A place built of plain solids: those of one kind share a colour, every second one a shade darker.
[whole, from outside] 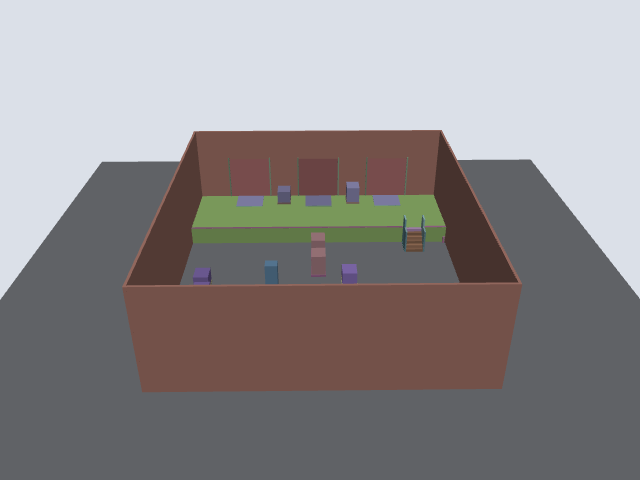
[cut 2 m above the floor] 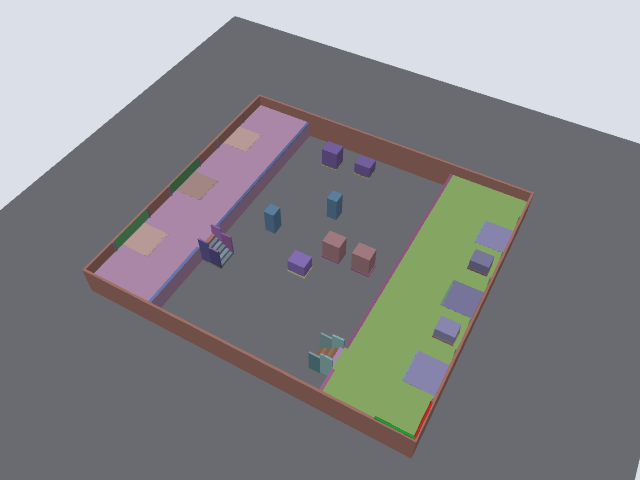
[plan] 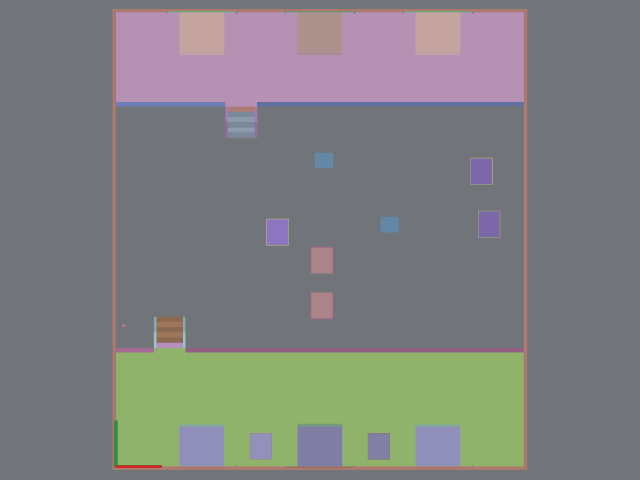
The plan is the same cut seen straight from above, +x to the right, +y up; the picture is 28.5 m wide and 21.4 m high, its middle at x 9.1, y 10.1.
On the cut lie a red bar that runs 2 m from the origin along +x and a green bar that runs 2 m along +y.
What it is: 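The dock platform, its doors, stairs and ramp, and the hall's floor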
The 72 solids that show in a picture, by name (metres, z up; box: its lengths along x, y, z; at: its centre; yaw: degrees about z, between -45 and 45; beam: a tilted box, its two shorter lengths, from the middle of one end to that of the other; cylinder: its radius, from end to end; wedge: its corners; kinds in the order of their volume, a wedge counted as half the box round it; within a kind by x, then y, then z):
{
 "south_deck_1": {"box": [18.19, 5.29, 1.25], "at": [9.09, 2.64, 0.57]},
 "north_deck_1": {"box": [18.19, 4.2, 1.25], "at": [9.09, 18.15, 0.57]},
 "wall_1": {"box": [0.15, 20.55, 6.55], "at": [-0.07, 10.13, 3.23]},
 "wall_2": {"box": [18.49, 0.15, 6.55], "at": [9.09, -0.07, 3.23]},
 "wall_3": {"box": [18.49, 0.15, 6.55], "at": [9.09, 20.33, 3.23]},
 "wall_4": {"box": [0.15, 20.55, 6.55], "at": [18.26, 10.13, 3.23]},
 "stage_load_1": {"box": [0.95, 1.15, 0.9], "at": [7.2, 10.45, 0.59]},
 "stage_load_2": {"box": [0.95, 1.15, 1.39], "at": [16.3, 13.16, 0.84]},
 "stage_load_3": {"box": [0.95, 1.15, 0.92], "at": [16.64, 10.81, 0.6]},
 "floor_pinch_load_1": {"box": [0.95, 1.15, 1.44], "at": [9.19, 7.19, 0.86]},
 "floor_pinch_load_2": {"box": [0.95, 1.15, 1.38], "at": [9.19, 9.18, 0.83]},
 "wait_load_1": {"box": [0.95, 1.15, 1.17], "at": [6.46, 0.9, 1.93]},
 "wait_load_2": {"box": [0.95, 1.15, 0.88], "at": [11.73, 0.9, 1.78]},
 "cage_1": {"box": [0.8, 0.7, 1.75], "at": [9.28, 13.64, 0.82]},
 "cage_2": {"box": [0.8, 0.7, 1.75], "at": [12.2, 10.78, 0.82]},
 "north_shutter_1": {"box": [3.0, 0.05, 3.15], "at": [3.83, 20.28, 2.73]},
 "north_shutter_2": {"box": [3.0, 0.05, 3.15], "at": [9.09, 20.28, 2.73]},
 "north_shutter_3": {"box": [3.0, 0.05, 3.15], "at": [14.36, 20.28, 2.73]},
 "south_shutter_1": {"box": [3.0, 0.05, 3.15], "at": [3.83, -0.03, 2.73]},
 "south_shutter_2": {"box": [3.0, 0.05, 3.15], "at": [9.09, -0.03, 2.73]},
 "south_shutter_3": {"box": [3.0, 0.05, 3.15], "at": [14.36, -0.03, 2.73]},
 "north_stair_steps_1": {"box": [1.2, 0.23, 0.25], "at": [5.59, 14.77, 0.07]},
 "north_stair_steps_2": {"box": [1.2, 0.23, 0.45], "at": [5.59, 15.01, 0.17]},
 "north_stair_steps_3": {"box": [1.2, 0.23, 0.65], "at": [5.59, 15.24, 0.28]},
 "north_stair_steps_4": {"box": [1.2, 0.23, 0.85], "at": [5.59, 15.47, 0.38]},
 "north_stair_steps_5": {"box": [1.2, 0.23, 1.05], "at": [5.59, 15.7, 0.47]},
 "south_stair_steps_1": {"box": [1.2, 0.23, 1.05], "at": [2.4, 5.64, 0.47]},
 "south_stair_steps_2": {"box": [1.2, 0.23, 0.85], "at": [2.4, 5.87, 0.38]},
 "south_stair_steps_3": {"box": [1.2, 0.23, 0.65], "at": [2.4, 6.1, 0.28]},
 "south_stair_steps_4": {"box": [1.2, 0.23, 0.45], "at": [2.4, 6.34, 0.17]},
 "south_stair_steps_5": {"box": [1.2, 0.23, 0.25], "at": [2.4, 6.57, 0.07]},
 "north_lev_1": {"box": [2.0, 1.78, 0.07], "at": [3.83, 19.35, 1.18]},
 "north_lev_2": {"box": [2.0, 1.78, 0.07], "at": [9.09, 19.35, 1.18]},
 "north_lev_3": {"box": [2.0, 1.78, 0.07], "at": [14.36, 19.35, 1.18]},
 "south_lev_1": {"box": [2.0, 1.78, 0.07], "at": [3.83, 0.9, 1.18]},
 "south_lev_2": {"box": [2.0, 1.78, 0.07], "at": [9.09, 0.9, 1.18]},
 "south_lev_3": {"box": [2.0, 1.78, 0.07], "at": [14.36, 0.9, 1.18]},
 "dock_south_cheek_whole_1": {"box": [0.11, 0.7, 2.25], "at": [1.75, 5.64, 1.07]},
 "dock_south_cheek_whole_2": {"box": [0.11, 0.7, 1.65], "at": [1.75, 6.34, 0.78]},
 "dock_south_cheek_whole_3": {"box": [0.11, 0.7, 2.25], "at": [3.04, 5.64, 1.07]},
 "dock_south_cheek_whole_4": {"box": [0.11, 0.7, 1.65], "at": [3.04, 6.34, 0.78]},
 "floor_pinch_pal_1": {"box": [1.0, 1.2, 0.19], "at": [9.19, 7.16, 0.04]},
 "floor_pinch_pal_2": {"box": [1.0, 1.2, 0.19], "at": [9.19, 9.2, 0.04]},
 "stage_pal_1": {"box": [1.0, 1.2, 0.19], "at": [7.2, 10.45, 0.04]},
 "stage_pal_2": {"box": [1.0, 1.2, 0.19], "at": [16.3, 13.16, 0.04]},
 "wait_pal_1": {"box": [1.0, 1.2, 0.19], "at": [6.46, 0.9, 1.25]},
 "wait_pal_2": {"box": [1.0, 1.2, 0.19], "at": [11.73, 0.9, 1.25]},
 "dock_south_cheek_1": {"box": [0.1, 0.7, 1.61], "at": [1.75, 6.34, 0.76]},
 "dock_south_cheek_2": {"box": [0.1, 0.7, 2.21], "at": [3.05, 5.64, 1.05]},
 "dock_south_cheek_3": {"box": [0.1, 0.7, 1.61], "at": [3.05, 6.34, 0.76]},
 "north_stair_stair_head_1": {"box": [1.2, 0.23, 1.25], "at": [5.59, 15.94, 0.57]},
 "south_stair_stair_head_1": {"box": [1.2, 0.23, 1.25], "at": [2.4, 5.4, 0.57]},
 "dock_north_cheek_whole_1": {"box": [0.11, 0.7, 1.65], "at": [6.24, 15.01, 0.78]},
 "dock_north_cheek_whole_2": {"box": [0.11, 0.7, 2.25], "at": [6.24, 15.7, 1.07]},
 "dock_north_cheek_1": {"box": [0.1, 0.7, 1.61], "at": [4.94, 15.01, 0.76]},
 "dock_north_cheek_2": {"box": [0.1, 0.7, 2.21], "at": [4.94, 15.7, 1.05]},
 "south_edge_1": {"box": [1.7, 0.2, 0.05], "at": [0.85, 5.19, 1.18]},
 "south_edge_2": {"box": [15.09, 0.2, 0.05], "at": [10.64, 5.19, 1.18]},
 "north_edge_1": {"box": [4.89, 0.2, 0.05], "at": [2.45, 16.15, 1.18]},
 "north_edge_2": {"box": [11.89, 0.2, 0.05], "at": [12.24, 16.15, 1.18]},
 "south_shutter_jamb_1": {"box": [0.1, 0.06, 3.25], "at": [2.28, 0.03, 2.77]},
 "south_shutter_jamb_2": {"box": [0.1, 0.06, 3.25], "at": [5.38, 0.03, 2.77]},
 "south_shutter_jamb_3": {"box": [0.1, 0.06, 3.25], "at": [7.54, 0.03, 2.77]},
 "south_shutter_jamb_4": {"box": [0.1, 0.06, 3.25], "at": [10.64, 0.03, 2.77]},
 "south_shutter_jamb_5": {"box": [0.1, 0.06, 3.25], "at": [12.81, 0.03, 2.77]},
 "south_shutter_jamb_6": {"box": [0.1, 0.06, 3.25], "at": [15.91, 0.03, 2.77]},
 "north_lev_edge_1": {"box": [2.0, 0.12, 0.07], "at": [3.83, 18.4, 1.18]},
 "north_lev_edge_2": {"box": [2.0, 0.12, 0.07], "at": [9.09, 18.4, 1.18]},
 "north_lev_edge_3": {"box": [2.0, 0.12, 0.07], "at": [14.36, 18.4, 1.18]},
 "south_lev_edge_1": {"box": [2.0, 0.12, 0.07], "at": [3.83, 1.85, 1.18]},
 "south_lev_edge_2": {"box": [2.0, 0.12, 0.07], "at": [9.09, 1.85, 1.18]},
 "south_lev_edge_3": {"box": [2.0, 0.12, 0.07], "at": [14.36, 1.85, 1.18]}
}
